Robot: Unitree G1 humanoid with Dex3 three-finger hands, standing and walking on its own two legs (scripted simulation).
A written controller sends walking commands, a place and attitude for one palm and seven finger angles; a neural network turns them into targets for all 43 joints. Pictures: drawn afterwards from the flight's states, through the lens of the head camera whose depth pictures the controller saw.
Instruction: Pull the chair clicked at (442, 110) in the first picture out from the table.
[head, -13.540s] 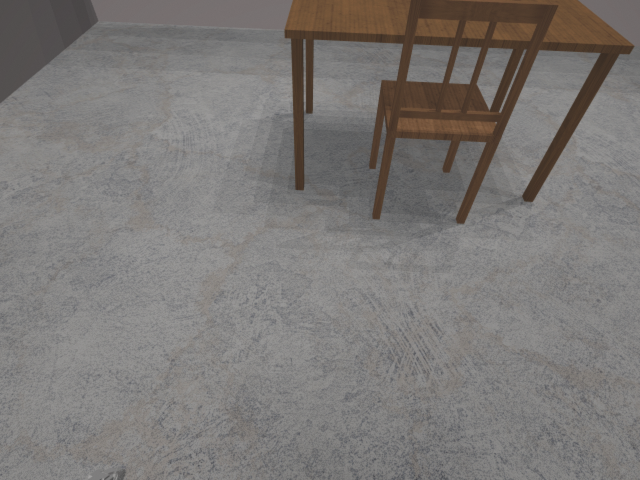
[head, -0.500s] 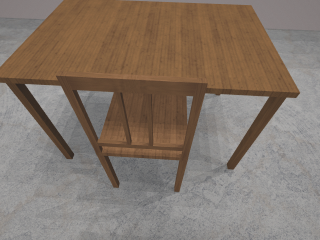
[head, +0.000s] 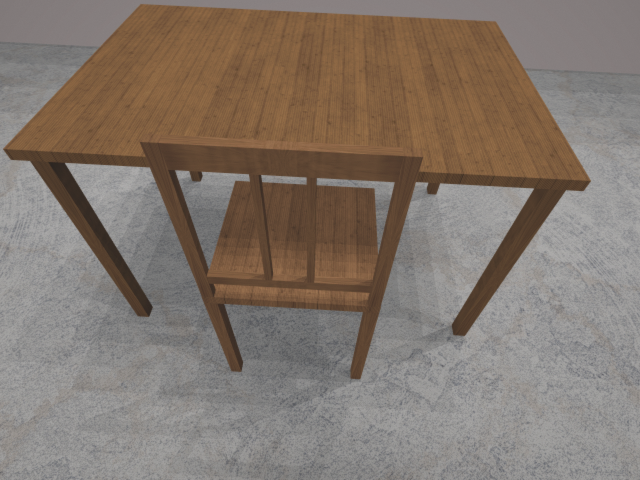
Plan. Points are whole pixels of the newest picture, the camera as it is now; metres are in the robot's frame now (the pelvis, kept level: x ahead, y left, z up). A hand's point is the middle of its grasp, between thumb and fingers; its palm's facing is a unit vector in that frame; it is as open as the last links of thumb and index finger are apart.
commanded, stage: come to a stop and stand still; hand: left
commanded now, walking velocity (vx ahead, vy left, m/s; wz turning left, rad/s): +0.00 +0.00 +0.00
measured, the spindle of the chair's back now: (263, 231) +0.54 +0.14 -0.08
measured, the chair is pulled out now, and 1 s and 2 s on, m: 0.00 0.00 0.00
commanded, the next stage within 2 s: look again from close up in 0.10 s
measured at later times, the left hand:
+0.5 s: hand out of the picture +0.01 +0.17 -0.18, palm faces +0.01 -0.99 -0.17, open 7.4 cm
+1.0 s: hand out of the picture +0.02 +0.18 -0.18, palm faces +0.01 -0.98 -0.18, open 7.4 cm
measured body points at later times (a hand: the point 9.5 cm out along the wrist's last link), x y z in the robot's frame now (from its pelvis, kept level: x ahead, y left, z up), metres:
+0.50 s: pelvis +0.01 +0.01 +0.00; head +0.03 +0.02 +0.45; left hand +0.01 +0.22 -0.16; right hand +0.03 -0.22 -0.15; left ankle +0.02 +0.07 -0.74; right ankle +0.01 -0.15 -0.74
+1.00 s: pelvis +0.03 +0.01 +0.00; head +0.05 +0.02 +0.45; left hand +0.02 +0.23 -0.16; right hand +0.03 -0.21 -0.16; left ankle +0.02 +0.07 -0.74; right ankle +0.01 -0.15 -0.74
